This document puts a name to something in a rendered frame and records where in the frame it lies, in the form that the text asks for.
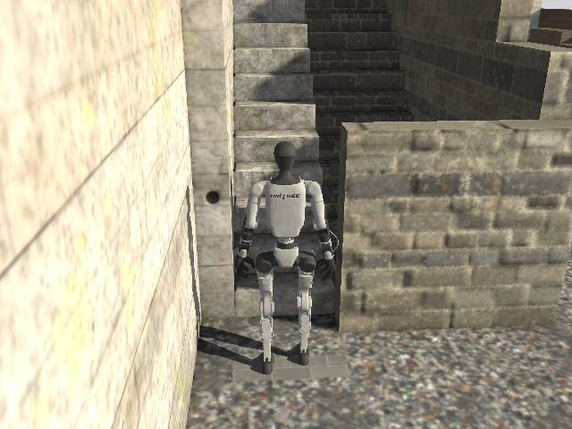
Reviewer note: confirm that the robot left thigh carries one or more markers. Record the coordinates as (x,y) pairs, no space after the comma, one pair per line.
(264,264)

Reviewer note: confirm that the robot left hand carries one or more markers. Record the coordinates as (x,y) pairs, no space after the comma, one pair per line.
(239,265)

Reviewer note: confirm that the left robot foot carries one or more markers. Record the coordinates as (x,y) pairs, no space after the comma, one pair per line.
(267,367)

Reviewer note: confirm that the robot right upper arm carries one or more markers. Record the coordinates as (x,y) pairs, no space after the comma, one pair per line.
(313,189)

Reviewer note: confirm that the right robot forearm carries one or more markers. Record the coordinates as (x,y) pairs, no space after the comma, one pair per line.
(325,241)

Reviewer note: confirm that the robot right hand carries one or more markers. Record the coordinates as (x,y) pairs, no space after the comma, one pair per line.
(330,268)

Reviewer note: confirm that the left robot forearm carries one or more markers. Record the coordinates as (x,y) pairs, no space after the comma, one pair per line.
(245,240)

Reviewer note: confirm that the robot left upper arm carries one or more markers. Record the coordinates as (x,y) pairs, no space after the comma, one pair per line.
(256,191)

